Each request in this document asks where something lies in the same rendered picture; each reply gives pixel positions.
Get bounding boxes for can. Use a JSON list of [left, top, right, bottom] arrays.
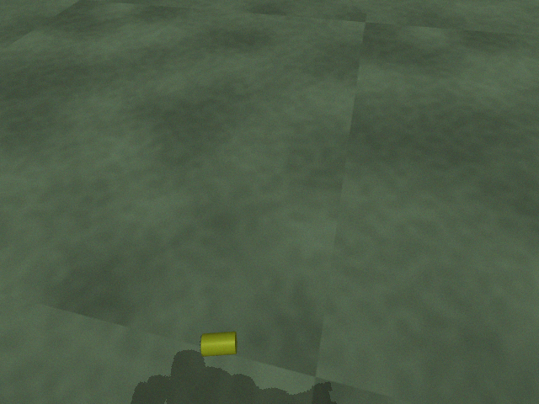
[[200, 332, 237, 357]]

